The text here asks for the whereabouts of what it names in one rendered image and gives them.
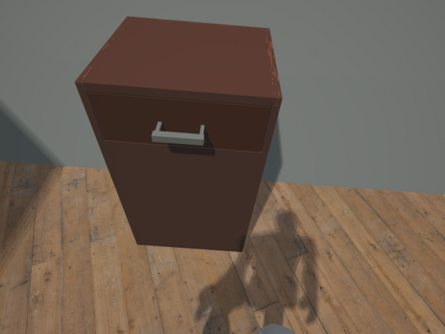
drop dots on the drawer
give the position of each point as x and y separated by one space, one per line
227 125

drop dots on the cabinet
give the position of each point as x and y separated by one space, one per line
174 195

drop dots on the handle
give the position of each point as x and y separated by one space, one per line
176 137

